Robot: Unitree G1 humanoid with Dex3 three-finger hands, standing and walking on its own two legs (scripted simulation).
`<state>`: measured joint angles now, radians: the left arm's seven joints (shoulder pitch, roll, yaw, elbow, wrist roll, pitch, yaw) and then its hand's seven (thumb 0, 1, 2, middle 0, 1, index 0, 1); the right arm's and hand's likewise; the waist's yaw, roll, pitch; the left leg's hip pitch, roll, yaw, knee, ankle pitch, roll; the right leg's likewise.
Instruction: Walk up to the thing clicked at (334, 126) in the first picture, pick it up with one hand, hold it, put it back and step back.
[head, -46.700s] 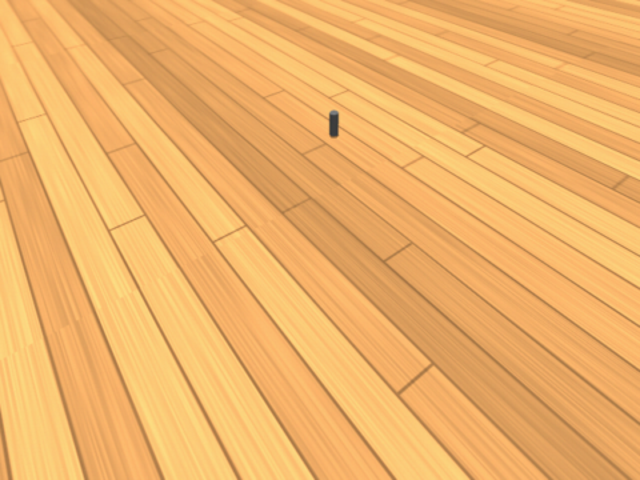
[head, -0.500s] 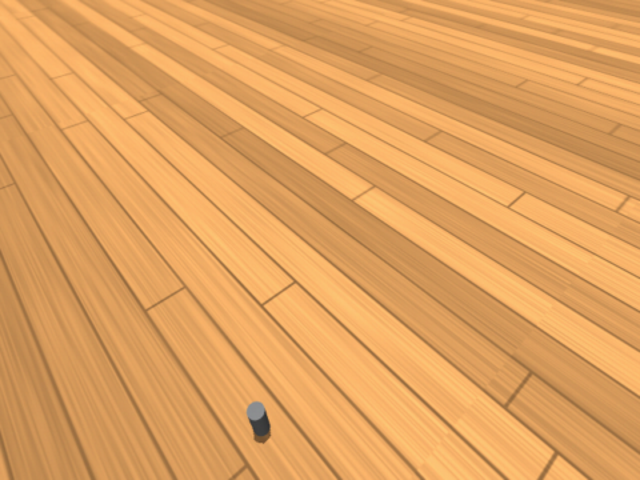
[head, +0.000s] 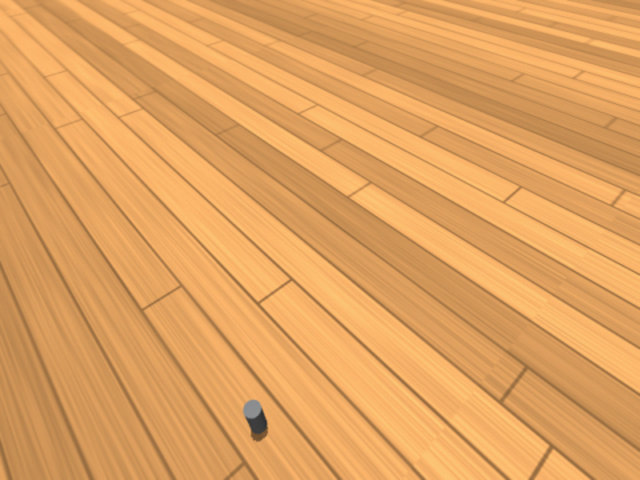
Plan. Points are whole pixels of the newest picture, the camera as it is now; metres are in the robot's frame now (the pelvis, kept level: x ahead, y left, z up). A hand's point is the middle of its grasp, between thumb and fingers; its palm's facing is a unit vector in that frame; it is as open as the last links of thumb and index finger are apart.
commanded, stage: stand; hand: left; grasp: from the side
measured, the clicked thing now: (255, 417) +0.44 +0.23 -0.71
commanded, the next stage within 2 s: step back in 1.04 s
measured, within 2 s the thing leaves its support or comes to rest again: neither
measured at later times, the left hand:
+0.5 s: hand out of the picture +0.09 +0.25 -0.16, palm faces -0.03 -0.94 -0.34, open 7.4 cm
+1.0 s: hand out of the picture +0.09 +0.25 -0.16, palm faces -0.04 -0.94 -0.34, open 7.4 cm
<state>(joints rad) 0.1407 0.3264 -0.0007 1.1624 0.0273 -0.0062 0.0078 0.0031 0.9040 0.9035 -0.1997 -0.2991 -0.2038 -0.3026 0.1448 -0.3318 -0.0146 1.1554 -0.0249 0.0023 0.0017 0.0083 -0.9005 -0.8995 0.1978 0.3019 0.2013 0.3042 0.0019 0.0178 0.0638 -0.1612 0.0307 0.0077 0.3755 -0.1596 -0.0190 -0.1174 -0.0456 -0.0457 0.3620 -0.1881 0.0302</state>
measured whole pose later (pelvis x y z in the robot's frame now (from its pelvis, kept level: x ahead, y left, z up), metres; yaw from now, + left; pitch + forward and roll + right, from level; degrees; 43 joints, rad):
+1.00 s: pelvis +0.03 +0.00 +0.00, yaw -1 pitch -2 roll +0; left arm 0.11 0.33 0.01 1.15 0.02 0.00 0.00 0.00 0.90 0.90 -0.20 -0.30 -0.20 -0.30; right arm 0.10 -0.34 0.00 1.15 -0.02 -0.01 0.00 0.01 -0.90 -0.90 0.20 0.30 0.20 0.30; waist 0.00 0.01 0.05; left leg -0.12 0.03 0.02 0.33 -0.17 -0.02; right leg -0.08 -0.05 -0.04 0.31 -0.20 0.03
